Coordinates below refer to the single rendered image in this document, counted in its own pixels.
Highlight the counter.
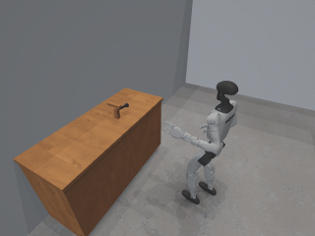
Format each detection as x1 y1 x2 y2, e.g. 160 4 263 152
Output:
13 88 163 236

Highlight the robot right hand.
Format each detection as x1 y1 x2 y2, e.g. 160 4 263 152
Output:
199 124 208 134

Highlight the right robot upper arm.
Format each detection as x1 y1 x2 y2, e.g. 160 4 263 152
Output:
229 100 238 128

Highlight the robot left hand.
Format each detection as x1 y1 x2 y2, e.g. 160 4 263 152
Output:
162 121 185 139

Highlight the right robot shin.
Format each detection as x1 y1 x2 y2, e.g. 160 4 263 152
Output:
204 164 216 190

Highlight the tap lever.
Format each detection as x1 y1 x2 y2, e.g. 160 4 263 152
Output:
119 103 129 110

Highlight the robot torso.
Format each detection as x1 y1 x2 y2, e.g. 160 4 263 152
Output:
205 102 235 159

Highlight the left robot upper arm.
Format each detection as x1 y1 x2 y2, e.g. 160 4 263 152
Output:
206 112 221 152

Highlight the robot left forearm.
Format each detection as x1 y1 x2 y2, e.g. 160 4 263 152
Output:
182 132 218 152

